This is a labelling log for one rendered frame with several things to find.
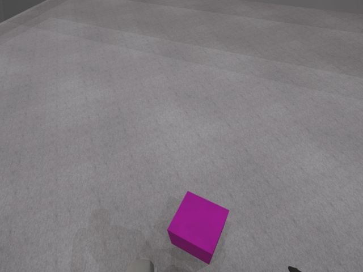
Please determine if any robot left thigh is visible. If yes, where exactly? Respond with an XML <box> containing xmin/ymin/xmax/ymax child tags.
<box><xmin>125</xmin><ymin>260</ymin><xmax>158</xmax><ymax>272</ymax></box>

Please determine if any carton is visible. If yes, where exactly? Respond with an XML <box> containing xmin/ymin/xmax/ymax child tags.
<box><xmin>167</xmin><ymin>191</ymin><xmax>229</xmax><ymax>264</ymax></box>

